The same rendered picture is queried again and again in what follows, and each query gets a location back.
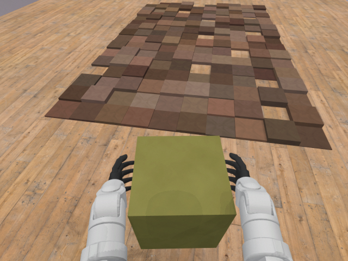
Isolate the left robot hand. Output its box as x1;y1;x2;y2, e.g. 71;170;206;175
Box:
109;154;134;191

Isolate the right robot hand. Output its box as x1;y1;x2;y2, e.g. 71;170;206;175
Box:
225;153;250;191

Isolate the right robot forearm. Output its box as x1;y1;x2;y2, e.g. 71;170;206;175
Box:
235;177;293;261

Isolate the carton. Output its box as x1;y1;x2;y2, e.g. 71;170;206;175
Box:
128;136;237;249

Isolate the left robot forearm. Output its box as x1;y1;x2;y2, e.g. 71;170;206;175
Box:
80;179;127;261

